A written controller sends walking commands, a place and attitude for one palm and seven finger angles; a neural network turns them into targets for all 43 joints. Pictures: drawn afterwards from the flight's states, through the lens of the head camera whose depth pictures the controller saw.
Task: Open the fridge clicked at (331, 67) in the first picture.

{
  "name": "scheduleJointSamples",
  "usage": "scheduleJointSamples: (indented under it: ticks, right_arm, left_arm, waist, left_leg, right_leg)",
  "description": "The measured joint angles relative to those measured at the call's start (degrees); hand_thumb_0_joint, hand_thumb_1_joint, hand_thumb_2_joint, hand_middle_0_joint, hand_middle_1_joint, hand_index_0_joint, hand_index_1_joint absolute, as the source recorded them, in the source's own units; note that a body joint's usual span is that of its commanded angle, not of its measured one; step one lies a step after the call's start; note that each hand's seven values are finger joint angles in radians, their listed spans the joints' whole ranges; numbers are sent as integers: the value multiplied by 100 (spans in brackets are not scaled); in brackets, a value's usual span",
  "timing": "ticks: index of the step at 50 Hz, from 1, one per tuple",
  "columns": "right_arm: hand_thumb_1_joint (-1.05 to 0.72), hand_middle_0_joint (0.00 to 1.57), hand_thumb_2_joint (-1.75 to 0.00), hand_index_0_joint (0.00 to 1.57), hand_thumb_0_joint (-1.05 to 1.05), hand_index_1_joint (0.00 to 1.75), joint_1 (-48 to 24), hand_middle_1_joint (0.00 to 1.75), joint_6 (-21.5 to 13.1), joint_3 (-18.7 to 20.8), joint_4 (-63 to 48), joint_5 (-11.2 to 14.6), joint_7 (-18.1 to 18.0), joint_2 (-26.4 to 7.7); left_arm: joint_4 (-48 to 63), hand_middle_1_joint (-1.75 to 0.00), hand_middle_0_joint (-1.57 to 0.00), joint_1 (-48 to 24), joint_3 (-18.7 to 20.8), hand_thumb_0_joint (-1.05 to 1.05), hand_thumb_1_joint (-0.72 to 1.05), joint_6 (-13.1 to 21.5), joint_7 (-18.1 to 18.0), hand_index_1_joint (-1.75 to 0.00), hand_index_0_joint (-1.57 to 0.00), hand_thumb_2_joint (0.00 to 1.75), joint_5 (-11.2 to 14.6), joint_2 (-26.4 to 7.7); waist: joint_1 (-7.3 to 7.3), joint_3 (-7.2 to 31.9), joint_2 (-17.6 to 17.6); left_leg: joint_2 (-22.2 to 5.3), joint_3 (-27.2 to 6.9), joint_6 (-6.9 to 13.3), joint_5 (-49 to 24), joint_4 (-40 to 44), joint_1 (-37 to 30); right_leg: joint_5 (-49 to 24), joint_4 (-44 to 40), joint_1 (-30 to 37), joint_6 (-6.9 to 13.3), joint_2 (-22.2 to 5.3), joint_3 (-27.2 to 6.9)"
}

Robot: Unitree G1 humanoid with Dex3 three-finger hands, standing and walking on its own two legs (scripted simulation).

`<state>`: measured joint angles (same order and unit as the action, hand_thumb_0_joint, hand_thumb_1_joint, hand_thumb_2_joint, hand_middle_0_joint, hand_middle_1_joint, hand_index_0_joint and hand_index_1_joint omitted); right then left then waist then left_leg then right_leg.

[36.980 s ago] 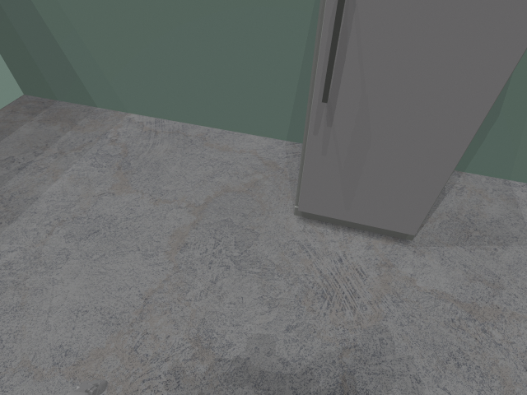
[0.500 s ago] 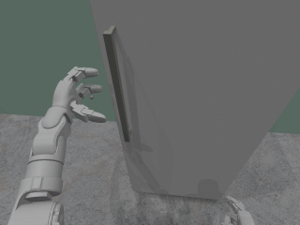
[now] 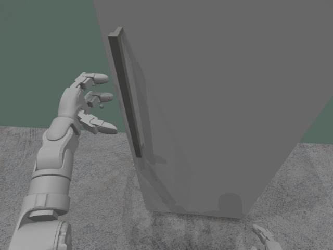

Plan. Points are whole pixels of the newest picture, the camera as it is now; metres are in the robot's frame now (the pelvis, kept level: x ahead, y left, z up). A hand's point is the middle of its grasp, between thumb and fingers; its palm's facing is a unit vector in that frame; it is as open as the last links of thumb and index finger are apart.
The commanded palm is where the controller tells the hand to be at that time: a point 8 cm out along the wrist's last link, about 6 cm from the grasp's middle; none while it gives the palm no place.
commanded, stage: move the hooked fingers beside the handle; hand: left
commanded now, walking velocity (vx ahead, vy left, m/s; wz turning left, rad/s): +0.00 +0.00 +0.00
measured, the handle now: (131, 106) +0.44 +0.13 +0.13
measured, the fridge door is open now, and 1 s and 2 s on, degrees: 0 0 0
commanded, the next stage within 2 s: feel for the door with the fingertips in 0.26 s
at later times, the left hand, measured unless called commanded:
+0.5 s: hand (103, 107) +0.37 +0.17 +0.18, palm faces -0.01 -1.00 -0.02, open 14.0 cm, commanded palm +0.35 +0.21 +0.17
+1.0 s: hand (111, 104) +0.39 +0.16 +0.18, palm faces +0.01 -1.00 -0.02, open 14.0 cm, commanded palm +0.36 +0.20 +0.17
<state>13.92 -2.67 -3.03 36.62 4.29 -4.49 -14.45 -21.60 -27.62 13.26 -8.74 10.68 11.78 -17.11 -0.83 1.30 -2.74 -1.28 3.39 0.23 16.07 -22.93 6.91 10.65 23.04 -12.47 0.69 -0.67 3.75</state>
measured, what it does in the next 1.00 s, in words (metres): stands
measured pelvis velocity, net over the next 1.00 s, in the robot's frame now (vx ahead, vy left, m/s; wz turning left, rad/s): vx -0.01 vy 0.00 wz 0.01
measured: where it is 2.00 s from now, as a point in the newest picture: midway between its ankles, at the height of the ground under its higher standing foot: outside the picture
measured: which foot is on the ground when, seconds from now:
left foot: down 0.00-1.00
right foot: down 0.00-1.00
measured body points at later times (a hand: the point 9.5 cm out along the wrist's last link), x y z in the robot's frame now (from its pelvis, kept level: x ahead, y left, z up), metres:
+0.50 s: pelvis +0.00 +0.00 +0.00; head -0.01 -0.01 +0.45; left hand +0.37 +0.23 +0.18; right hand +0.17 -0.23 -0.09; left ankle -0.04 +0.11 -0.74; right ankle +0.02 -0.11 -0.74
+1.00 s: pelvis -0.01 +0.00 +0.00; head -0.01 -0.01 +0.45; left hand +0.38 +0.21 +0.18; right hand +0.16 -0.23 -0.10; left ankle -0.04 +0.11 -0.74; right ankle +0.02 -0.11 -0.74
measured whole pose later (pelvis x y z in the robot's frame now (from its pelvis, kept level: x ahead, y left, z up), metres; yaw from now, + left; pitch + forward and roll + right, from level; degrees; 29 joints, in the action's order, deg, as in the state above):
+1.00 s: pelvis -0.01 +0.00 +0.00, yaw +0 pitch +0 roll +0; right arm 12.2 -1.5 -3.0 36.7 3.7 -4.8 -13.9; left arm -21.6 -31.0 9.8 -10.9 6.5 10.6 -14.7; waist -0.9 0.7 -2.2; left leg -1.2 2.9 0.2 15.9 -23.5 7.4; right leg 10.3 22.9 -12.4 0.7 -0.8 4.2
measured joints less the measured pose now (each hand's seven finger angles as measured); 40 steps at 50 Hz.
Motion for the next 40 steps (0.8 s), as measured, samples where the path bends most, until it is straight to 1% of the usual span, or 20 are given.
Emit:
scheduleJointSamples:
  ticks: [5, 10, 15, 21, 27, 32, 36, 40]
  right_arm:
    - [-91, 21, -90, 20, 1, 30, -37, 30, -45, 46, 4, 10, -7, -46]
    - [-91, 21, -90, 20, 1, 30, -171, 30, -45, 38, -15, -4, -7, -38]
    - [-91, 21, -90, 20, 1, 30, -274, 30, 15, -12, -79, -15, -14, 27]
    - [-91, 21, -90, 20, 1, 30, -246, 30, 14, -36, -105, -13, -20, 42]
    - [-91, 21, -90, 20, 1, 30, -187, 30, -2, -28, -31, -5, -9, 28]
    - [-91, 21, -90, 20, 1, 30, -198, 30, 12, -12, 3, -28, 20, 39]
    - [-91, 21, -90, 20, 1, 30, -196, 30, 27, -8, 12, -69, 54, 85]
    - [-91, 21, -90, 20, 1, 30, -215, 30, 111, -39, 20, -84, 52, 127]
  left_arm:
    - [197, -120, -30, 105, -114, -1, -50, -32, 26, -120, -30, 30, 21, 68]
    - [284, -120, -30, 111, -182, -1, -50, -103, -31, -120, -30, 30, 28, 155]
    - [167, -120, -30, 41, -93, -1, -50, -185, -86, -120, -30, 30, -15, 78]
    - [114, -120, -30, -43, -107, -1, -50, -156, -40, -120, -30, 30, -15, 29]
    - [157, -120, -30, -85, -286, -1, -50, -150, -20, -120, -30, 30, 32, 176]
    - [202, -120, -30, -105, -452, -1, -50, -218, -208, -120, -30, 30, -18, 370]
    - [371, -120, -30, -26, -483, -1, -50, -197, -382, -120, -30, 30, -39, 529]
    - [320, -120, -30, -47, -425, -1, -50, -230, -492, -120, -30, 30, -94, 518]
  waist:
    - [-33, -2, -13]
    - [-31, 11, -18]
    - [-11, 20, 14]
    - [-44, -8, 21]
    - [-63, 8, 8]
    - [-26, -4, -7]
    - [-10, 16, 4]
    - [15, 27, 32]
  left_leg:
    - [6, -31, 2, 21, -27, -15]
    - [18, -39, 8, 21, -33, -17]
    - [12, -31, 3, 11, -31, -6]
    - [13, -57, 1, 9, -58, 28]
    - [33, -89, 12, 25, -103, 56]
    - [52, -77, 23, 26, -116, 78]
    - [44, -28, 22, 20, -84, 49]
    - [22, 0, 13, 20, -60, 6]
  right_leg:
    - [21, 8, 36, -4, -9, 29]
    - [31, 27, 35, -10, -23, 35]
    - [27, 38, 15, -3, -16, 27]
    - [16, 34, 6, 1, -20, 51]
    - [32, 58, 1, -13, -44, 79]
    - [39, 93, -35, -24, -63, 64]
    - [31, 91, -42, -25, -48, 16]
    - [24, 72, -12, -15, -23, -10]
